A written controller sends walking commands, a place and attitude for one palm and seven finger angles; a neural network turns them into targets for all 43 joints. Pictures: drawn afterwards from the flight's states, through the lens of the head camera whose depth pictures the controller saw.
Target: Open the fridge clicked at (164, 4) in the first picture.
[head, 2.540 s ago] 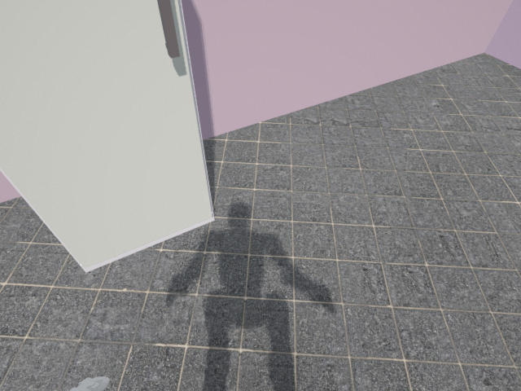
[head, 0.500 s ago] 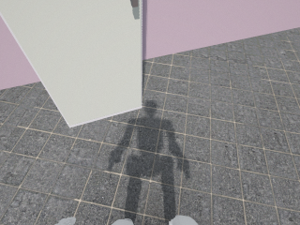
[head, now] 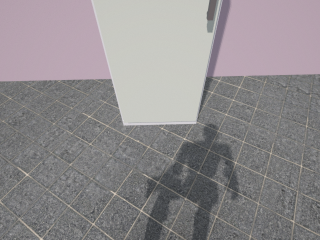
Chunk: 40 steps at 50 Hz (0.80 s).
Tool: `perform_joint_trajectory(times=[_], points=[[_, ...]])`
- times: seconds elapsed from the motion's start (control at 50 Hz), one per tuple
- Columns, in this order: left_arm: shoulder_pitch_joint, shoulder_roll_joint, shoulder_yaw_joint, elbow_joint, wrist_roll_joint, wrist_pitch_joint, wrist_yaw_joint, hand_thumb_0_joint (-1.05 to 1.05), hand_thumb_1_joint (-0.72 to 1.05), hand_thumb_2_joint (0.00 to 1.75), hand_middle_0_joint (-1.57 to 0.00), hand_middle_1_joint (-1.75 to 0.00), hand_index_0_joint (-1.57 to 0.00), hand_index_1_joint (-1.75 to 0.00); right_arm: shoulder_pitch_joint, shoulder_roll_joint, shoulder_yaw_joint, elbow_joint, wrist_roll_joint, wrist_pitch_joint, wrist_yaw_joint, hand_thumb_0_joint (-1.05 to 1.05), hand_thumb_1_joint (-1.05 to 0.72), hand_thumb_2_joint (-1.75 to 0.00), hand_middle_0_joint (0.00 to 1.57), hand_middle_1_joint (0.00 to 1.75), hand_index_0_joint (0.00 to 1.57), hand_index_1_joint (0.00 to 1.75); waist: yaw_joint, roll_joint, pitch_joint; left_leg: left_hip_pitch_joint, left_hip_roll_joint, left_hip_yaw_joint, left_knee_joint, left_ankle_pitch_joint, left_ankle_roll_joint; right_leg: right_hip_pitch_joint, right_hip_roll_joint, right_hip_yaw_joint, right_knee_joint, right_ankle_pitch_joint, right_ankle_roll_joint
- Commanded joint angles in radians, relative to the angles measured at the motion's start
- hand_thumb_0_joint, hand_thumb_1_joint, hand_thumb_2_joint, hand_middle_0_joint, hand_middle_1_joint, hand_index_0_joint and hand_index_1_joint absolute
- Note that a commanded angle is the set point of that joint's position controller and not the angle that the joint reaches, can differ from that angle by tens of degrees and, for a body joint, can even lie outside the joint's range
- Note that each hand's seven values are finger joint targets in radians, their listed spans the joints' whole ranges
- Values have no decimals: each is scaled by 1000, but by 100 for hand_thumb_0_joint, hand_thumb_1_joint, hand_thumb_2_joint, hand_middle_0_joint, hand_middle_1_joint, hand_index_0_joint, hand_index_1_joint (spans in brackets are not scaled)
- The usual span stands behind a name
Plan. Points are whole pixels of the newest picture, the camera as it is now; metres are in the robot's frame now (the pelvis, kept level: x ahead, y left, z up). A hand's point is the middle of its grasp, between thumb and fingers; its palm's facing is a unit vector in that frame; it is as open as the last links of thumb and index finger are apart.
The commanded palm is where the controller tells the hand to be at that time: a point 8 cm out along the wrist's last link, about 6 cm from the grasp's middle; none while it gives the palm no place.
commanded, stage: take the last steps up to it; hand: right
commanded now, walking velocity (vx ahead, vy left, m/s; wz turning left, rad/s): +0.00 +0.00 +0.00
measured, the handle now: out of the picture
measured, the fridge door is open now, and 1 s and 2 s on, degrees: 0 0 0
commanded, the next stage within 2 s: come to a stop and stand still in 1.40 s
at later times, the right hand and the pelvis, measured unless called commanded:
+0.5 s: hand out of the picture +0.09 -0.21 -0.18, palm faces -0.05 +0.99 -0.16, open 7.4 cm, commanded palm none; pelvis +0.06 -0.03 +0.00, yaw +5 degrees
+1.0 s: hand (222, 194) +0.29 -0.18 -0.17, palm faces +0.05 +0.98 -0.21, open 7.1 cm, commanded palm none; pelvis +0.23 +0.00 +0.00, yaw +2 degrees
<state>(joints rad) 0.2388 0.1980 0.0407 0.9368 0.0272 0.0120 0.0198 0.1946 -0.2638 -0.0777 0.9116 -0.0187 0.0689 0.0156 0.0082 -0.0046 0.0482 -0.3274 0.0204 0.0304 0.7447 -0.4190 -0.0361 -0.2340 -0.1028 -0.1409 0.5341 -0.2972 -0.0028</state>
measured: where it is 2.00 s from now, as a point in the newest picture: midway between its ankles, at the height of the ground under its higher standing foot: (173, 193)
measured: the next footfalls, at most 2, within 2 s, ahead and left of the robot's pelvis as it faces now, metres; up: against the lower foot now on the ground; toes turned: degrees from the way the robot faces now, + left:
left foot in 0.06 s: +0.01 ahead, +0.15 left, +0.00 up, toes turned +4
right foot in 0.36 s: +0.10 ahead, -0.12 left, +0.00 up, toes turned -5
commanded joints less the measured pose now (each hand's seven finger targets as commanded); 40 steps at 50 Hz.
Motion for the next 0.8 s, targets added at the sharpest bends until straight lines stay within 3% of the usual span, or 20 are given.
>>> perform_joint_trajectory(times=[0.0,0.02,0.04,0.08,0.1,0.14,0.26,0.3,0.32,0.34,0.36,0.38,0.4,0.44,0.48,0.64,0.7,0.74,0.76,0.78], points=[[56,190,49,-31,-10,-10,4,0,90,90,-20,-30,-20,-30,66,-76,-3,-44,-2,-49,-8,0,-90,-90,20,30,20,30,-22,-85,-110,245,33,-18,-374,282,35,-23,-143,101,52,332,-34],[63,122,31,-46,-16,-11,-1,0,90,90,-20,-30,-20,-30,114,-160,-17,-21,-9,-65,-20,0,-90,-90,20,30,20,30,-33,151,-148,418,246,-265,-418,460,107,-234,-42,-8,227,-1,29],[-10,97,18,-74,-9,-6,-2,0,90,90,-20,-30,-20,-30,160,-197,-20,-10,-1,-68,-26,0,-90,-90,20,30,20,30,-75,222,-131,370,367,-373,-431,549,201,-332,12,35,352,-307,48],[-50,109,20,-68,-2,-1,-6,0,90,90,-20,-30,-20,-30,137,-175,-27,3,-8,-68,-34,0,-90,-90,20,30,20,30,-82,287,-72,312,314,-405,-491,151,252,-415,4,107,477,-266,32],[-37,120,26,-50,3,-7,-15,0,90,90,-20,-30,-20,-30,106,-144,-20,1,-7,-71,-36,0,-90,-90,20,30,20,30,-64,241,-20,259,292,-366,-509,48,245,-414,-8,109,492,-197,29],[16,98,26,-10,5,-15,-30,0,90,90,-20,-30,-20,-30,54,-125,-11,3,-12,-84,-35,0,-90,-90,20,30,20,30,-21,156,-1,167,258,-276,-509,6,222,-325,-12,76,439,-138,36],[120,49,23,26,0,-28,-39,0,90,90,-20,-30,-20,-30,53,-123,-17,46,-11,-95,-29,0,-90,-90,20,30,20,30,17,150,47,-18,217,-206,-510,-117,181,-53,27,16,132,-50,32],[242,56,22,73,-1,-41,-27,0,90,90,-20,-30,-20,-30,49,-86,-12,53,-4,-84,-23,0,-90,-90,20,30,20,30,57,41,22,-113,135,-140,-377,-165,139,149,59,-12,-21,-28,33],[322,108,32,98,5,-48,-17,0,90,90,-20,-30,-20,-30,51,-29,-2,46,-1,-76,-17,0,-90,-90,20,30,20,30,82,-140,20,-193,55,-70,-161,-155,103,195,-49,176,-156,-203,-5],[394,203,53,105,15,-51,-9,0,90,90,-20,-30,-20,-30,49,39,10,19,3,-77,-9,0,-90,-90,20,30,20,30,96,-362,30,-314,-48,74,144,-158,55,202,-271,495,-350,-424,-98],[403,199,49,116,15,-53,0,0,90,90,-20,-30,-20,-30,-8,19,9,-1,-6,-81,-13,0,-90,-90,20,30,20,30,104,-327,39,-372,-22,4,333,-140,67,158,-332,651,-451,-514,-147],[344,160,38,112,9,-56,6,0,90,90,-20,-30,-20,-30,-39,10,4,7,-10,-87,-9,0,-90,-90,20,30,20,30,84,-218,82,-403,30,-28,440,-62,76,107,-322,617,-448,-479,-168],[290,115,24,101,6,-65,7,0,90,90,-20,-30,-20,-30,-39,11,2,23,-14,-93,1,0,-90,-90,20,30,20,30,59,-115,107,-391,62,-34,459,20,73,62,-280,519,-435,-380,-158],[229,69,7,104,1,-84,12,0,90,90,-20,-30,-20,-30,22,32,5,60,-17,-91,10,0,-90,-90,20,30,20,30,10,-71,77,-310,84,-17,406,106,53,40,-210,348,-414,-172,-129],[233,63,9,121,-4,-90,14,0,90,90,-20,-30,-20,-30,53,54,11,76,-13,-81,9,0,-90,-90,20,30,20,30,-1,-90,58,-272,90,13,325,137,36,58,-178,247,-405,-42,-138],[322,28,15,200,0,-85,13,0,90,90,-20,-30,-20,-30,-85,88,17,38,-12,-87,3,0,-90,-90,20,30,20,30,41,-90,80,-240,89,75,0,153,17,155,-184,174,-371,139,-172],[313,31,20,212,5,-80,11,0,90,90,-20,-30,-20,-30,-98,96,14,33,-13,-97,1,0,-90,-90,20,30,20,30,35,-101,80,-147,65,94,-89,147,29,134,-188,155,-315,197,-164],[296,28,18,214,2,-77,10,0,90,90,-20,-30,-20,-30,-16,80,5,61,-14,-109,-2,0,-90,-90,20,30,20,30,-7,-47,47,26,24,127,-209,196,42,98,-148,118,-189,261,-129],[283,25,17,212,-4,-79,8,0,90,90,-20,-30,-20,-30,96,53,-3,99,-17,-117,-5,0,-90,-90,20,30,20,30,-57,-15,-2,195,24,116,-250,233,59,37,-105,71,-52,302,-98],[277,0,16,198,-15,-83,-1,0,90,90,-20,-30,-20,-30,235,-16,-19,140,-22,-130,-14,0,-90,-90,20,30,20,30,-111,89,-81,422,175,-58,-289,162,120,-132,-44,10,177,217,-57]])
